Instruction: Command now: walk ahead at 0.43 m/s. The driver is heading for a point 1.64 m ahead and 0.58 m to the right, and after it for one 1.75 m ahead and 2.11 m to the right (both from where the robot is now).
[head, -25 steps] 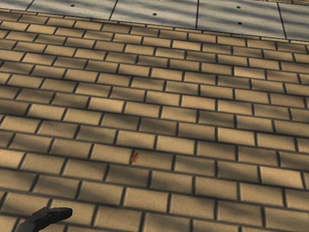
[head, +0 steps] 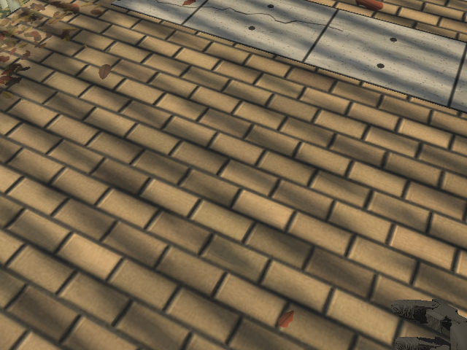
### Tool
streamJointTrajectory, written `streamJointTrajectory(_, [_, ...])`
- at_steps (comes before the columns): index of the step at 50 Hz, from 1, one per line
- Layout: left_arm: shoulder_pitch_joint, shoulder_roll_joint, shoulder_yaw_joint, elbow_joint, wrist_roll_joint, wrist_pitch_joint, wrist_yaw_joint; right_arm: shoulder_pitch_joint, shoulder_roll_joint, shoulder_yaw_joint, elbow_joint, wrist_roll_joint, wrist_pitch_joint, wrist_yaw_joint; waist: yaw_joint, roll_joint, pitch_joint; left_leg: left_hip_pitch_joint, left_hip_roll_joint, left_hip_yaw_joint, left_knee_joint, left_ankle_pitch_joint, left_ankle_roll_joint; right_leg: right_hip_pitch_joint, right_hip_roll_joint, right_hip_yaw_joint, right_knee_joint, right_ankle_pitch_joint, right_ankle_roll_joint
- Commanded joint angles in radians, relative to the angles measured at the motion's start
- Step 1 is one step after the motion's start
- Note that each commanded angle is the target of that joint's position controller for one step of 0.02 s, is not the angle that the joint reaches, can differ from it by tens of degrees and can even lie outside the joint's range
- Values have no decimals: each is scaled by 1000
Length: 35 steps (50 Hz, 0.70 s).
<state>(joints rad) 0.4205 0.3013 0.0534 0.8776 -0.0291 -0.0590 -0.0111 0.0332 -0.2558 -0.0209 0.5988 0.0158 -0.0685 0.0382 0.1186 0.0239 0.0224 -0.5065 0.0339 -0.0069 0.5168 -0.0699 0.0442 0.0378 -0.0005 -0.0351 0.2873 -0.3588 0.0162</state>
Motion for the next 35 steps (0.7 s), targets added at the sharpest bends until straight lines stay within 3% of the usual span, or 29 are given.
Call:
streamJointTrajectory(1, [-51,152,24,-58,7,-1,11,229,-186,-80,-7,-24,-17,-14,-209,-78,-153,460,10,-10,-55,113,72,-170,-149,73,313,715,-97])
streamJointTrajectory(2, [-6,59,-9,-99,35,-14,10,350,-282,-97,-4,-60,-10,-28,-223,113,-326,850,289,-336,-4,320,188,-512,-31,16,686,327,-18])
streamJointTrajectory(3, [63,42,-19,-73,26,-22,11,367,-253,-90,5,-48,2,-27,-212,254,-447,894,426,-575,-85,439,285,-642,48,113,905,-263,11])
streamJointTrajectory(4, [18,147,14,-66,0,-19,12,330,-189,-71,6,-36,7,-24,-220,140,-335,766,384,-449,-91,481,255,-676,5,179,987,-250,14])
streamJointTrajectory(5, [-42,138,16,-82,-11,-12,14,268,-151,-58,8,-28,4,-22,-189,113,-226,662,333,-305,-97,538,222,-705,-33,147,972,-213,14])
streamJointTrajectory(6, [-61,117,16,-80,-1,1,21,205,-122,-50,17,-24,-1,-17,-152,66,-160,550,283,-216,-130,533,193,-687,-64,130,908,-158,23])
streamJointTrajectory(7, [-56,111,23,-74,7,21,27,151,-99,-45,19,-22,-7,-15,-119,76,-122,451,253,-152,-173,497,174,-632,-89,122,856,-112,31])
streamJointTrajectory(9, [-22,75,23,-68,11,57,35,96,-109,-52,31,-41,-19,-16,-77,93,-103,314,235,-72,-237,518,182,-523,-75,96,851,-13,54])
streamJointTrajectory(11, [-48,65,27,-97,15,73,41,60,-126,-59,45,-46,-23,-28,-63,96,-76,277,243,-12,-271,503,195,-539,-78,94,793,51,68])
streamJointTrajectory(16, [-176,43,22,-173,22,79,14,72,-156,-70,87,-34,7,-65,-104,69,-72,326,240,93,-282,377,180,-518,-96,62,561,226,49])
streamJointTrajectory(21, [-262,71,37,-247,22,100,-14,96,-201,-89,118,-6,44,-60,-132,59,-52,417,295,90,-204,301,169,-520,-83,20,439,113,8])
streamJointTrajectory(24, [-248,77,48,-271,18,107,-21,89,-207,-95,128,17,57,-60,-107,57,-59,439,285,114,-69,316,110,-435,-43,-25,273,145,-41])
streamJointTrajectory(25, [-205,106,61,-265,22,104,-14,127,-190,-93,146,17,57,-59,-91,18,-85,409,235,153,43,312,58,-325,-18,-14,172,287,-72])
streamJointTrajectory(26, [-129,212,95,-260,24,100,8,160,-161,-86,142,-11,52,-57,-80,-149,-148,257,141,214,279,137,-27,-122,-126,166,135,715,-140])
streamJointTrajectory(27, [-123,313,111,-278,44,94,19,142,-111,-62,86,-50,49,-55,-98,-376,-194,-82,-41,189,582,-560,-124,56,-373,541,134,970,-378])
streamJointTrajectory(28, [-108,222,86,-284,45,77,10,76,-145,-71,97,-44,51,-49,-38,-197,-284,-111,-37,-25,715,-642,-116,54,-373,539,115,910,-412])
streamJointTrajectory(29, [-153,202,77,-287,41,63,8,50,-154,-75,86,-14,56,-48,-57,-151,-232,-140,-20,-51,737,-572,-99,5,-331,444,107,836,-369])
streamJointTrajectory(30, [-203,180,74,-288,25,57,11,59,-143,-75,99,-10,60,-57,-85,-92,-189,-154,-1,-59,691,-498,-92,-40,-277,389,100,712,-311])
streamJointTrajectory(31, [-250,157,66,-296,10,61,18,52,-158,-80,100,-21,64,-68,-100,-82,-152,-155,8,-64,633,-436,-96,-87,-252,368,85,634,-278])
streamJointTrajectory(33, [-286,157,63,-309,22,71,29,76,-149,-81,105,-22,70,-72,-132,-130,-148,-64,-16,-52,573,-363,-110,-179,-205,335,67,610,-264])
streamJointTrajectory(35, [-278,167,68,-312,26,75,37,88,-130,-75,112,-16,70,-74,-131,-141,-160,-30,-34,-53,471,-339,-125,-184,-191,334,68,596,-263])
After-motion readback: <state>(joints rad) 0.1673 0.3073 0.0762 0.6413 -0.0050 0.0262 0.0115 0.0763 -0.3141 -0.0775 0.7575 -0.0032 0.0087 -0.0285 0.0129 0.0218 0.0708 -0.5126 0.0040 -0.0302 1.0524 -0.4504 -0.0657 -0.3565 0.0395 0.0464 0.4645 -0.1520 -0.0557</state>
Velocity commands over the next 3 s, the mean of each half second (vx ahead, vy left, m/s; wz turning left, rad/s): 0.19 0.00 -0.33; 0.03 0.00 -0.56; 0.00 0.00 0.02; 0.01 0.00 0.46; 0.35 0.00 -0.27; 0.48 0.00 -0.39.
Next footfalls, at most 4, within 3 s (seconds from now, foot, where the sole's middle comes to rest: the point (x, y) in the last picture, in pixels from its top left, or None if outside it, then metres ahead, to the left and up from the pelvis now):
0.02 left None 0.17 0.12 -0.77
0.50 right None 0.22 -0.13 -0.77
0.94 left None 0.29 0.09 -0.77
1.28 right None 0.12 -0.11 -0.77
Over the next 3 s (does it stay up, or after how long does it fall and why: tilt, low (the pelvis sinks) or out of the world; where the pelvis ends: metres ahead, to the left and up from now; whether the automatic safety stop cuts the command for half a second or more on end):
stays up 0.56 -0.12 0.00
